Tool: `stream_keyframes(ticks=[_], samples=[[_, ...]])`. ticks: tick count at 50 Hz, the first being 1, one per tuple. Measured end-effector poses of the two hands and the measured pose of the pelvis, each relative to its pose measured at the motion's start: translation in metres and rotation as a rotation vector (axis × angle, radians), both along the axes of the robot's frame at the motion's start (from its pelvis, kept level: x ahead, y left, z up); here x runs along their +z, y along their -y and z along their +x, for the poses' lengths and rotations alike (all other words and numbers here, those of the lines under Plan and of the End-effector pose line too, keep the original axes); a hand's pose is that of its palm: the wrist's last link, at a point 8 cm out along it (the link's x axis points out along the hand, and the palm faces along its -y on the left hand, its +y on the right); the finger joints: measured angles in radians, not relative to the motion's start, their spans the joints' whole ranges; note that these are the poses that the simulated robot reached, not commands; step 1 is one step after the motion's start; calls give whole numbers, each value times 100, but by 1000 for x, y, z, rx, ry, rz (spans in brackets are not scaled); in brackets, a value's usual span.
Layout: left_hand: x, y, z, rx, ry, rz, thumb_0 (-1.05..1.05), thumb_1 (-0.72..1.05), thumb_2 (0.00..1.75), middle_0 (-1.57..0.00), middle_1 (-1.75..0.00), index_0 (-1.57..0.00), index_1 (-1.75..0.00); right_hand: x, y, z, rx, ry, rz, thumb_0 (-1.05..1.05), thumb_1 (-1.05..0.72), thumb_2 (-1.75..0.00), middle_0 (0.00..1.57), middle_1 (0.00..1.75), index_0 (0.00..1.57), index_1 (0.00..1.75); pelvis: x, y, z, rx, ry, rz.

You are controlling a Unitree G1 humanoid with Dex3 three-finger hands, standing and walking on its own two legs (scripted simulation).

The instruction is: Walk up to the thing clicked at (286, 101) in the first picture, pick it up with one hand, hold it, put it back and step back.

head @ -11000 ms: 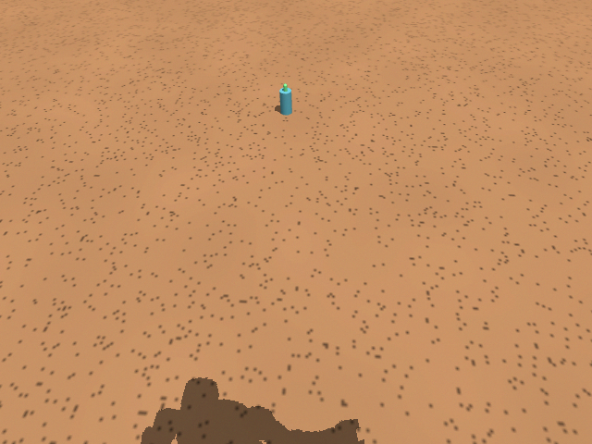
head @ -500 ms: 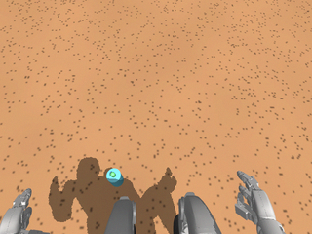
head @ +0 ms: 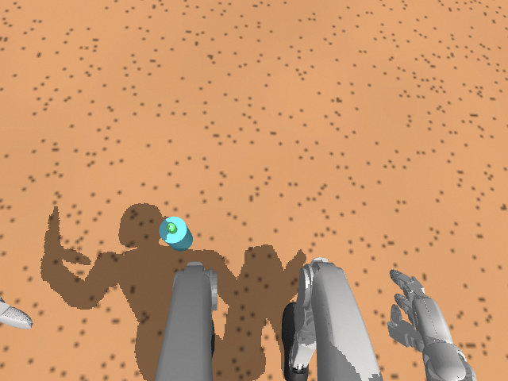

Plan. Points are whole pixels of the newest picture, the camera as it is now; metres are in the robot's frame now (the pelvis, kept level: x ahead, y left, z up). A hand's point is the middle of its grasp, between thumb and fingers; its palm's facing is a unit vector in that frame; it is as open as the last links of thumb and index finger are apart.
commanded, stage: go down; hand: left
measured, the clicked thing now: (176, 233) +0.40 +0.20 -0.42
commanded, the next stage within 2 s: approach in 1.30 s
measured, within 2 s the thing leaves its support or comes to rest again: neither
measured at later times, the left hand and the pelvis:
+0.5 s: hand (17, 254) +0.30 +0.38 -0.09, palm faces +0.14 -0.98 -0.14, open 17.6 cm; pelvis -0.02 +0.00 -0.07, yaw -1 degrees
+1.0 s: hand (20, 245) +0.32 +0.39 -0.11, palm faces +0.12 -0.99 -0.12, open 17.7 cm; pelvis -0.02 +0.01 -0.10, yaw -2 degrees
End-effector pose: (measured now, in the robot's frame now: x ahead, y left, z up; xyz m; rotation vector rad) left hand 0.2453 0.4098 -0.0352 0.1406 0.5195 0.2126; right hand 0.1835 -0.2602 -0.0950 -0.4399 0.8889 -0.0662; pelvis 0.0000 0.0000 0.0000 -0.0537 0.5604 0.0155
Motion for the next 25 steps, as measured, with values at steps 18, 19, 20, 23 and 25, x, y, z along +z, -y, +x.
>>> stream_keyframes(ticks=[18, 19, 20, 23, 25], samples=[[-34, -15, 27, -56, 119, -22, -1, -59, 7, -4, -7, -5, -6, -48, 10, -24, 4, -50, -49, 1, -88, -89, 20, 30, 20, 30, -50, -2, -12, -8, -15, -17], [-35, -16, 27, -55, 121, -22, -1, -59, 7, -4, -7, -4, -6, -51, 10, -24, 6, -51, -49, 1, -88, -89, 20, 30, 20, 30, -52, -2, -13, -8, -15, -16], [-36, -17, 26, -55, 123, -22, -1, -59, 7, -4, -7, -4, -6, -53, 10, -24, 9, -51, -50, 1, -88, -89, 20, 30, 20, 30, -54, -2, -14, -8, -14, -16], [-41, -19, 26, -55, 135, -23, -1, -59, 8, -3, -7, -4, -7, -61, 11, -25, 19, -53, -50, 1, -88, -89, 20, 30, 20, 30, -62, -1, -16, -9, -12, -15], [-43, -20, 27, -55, 151, -22, -1, -59, 8, -3, -7, -4, -7, -67, 11, -25, 28, -56, -52, 1, -88, -89, 20, 30, 20, 30, -67, -1, -18, -9, -10, -14]])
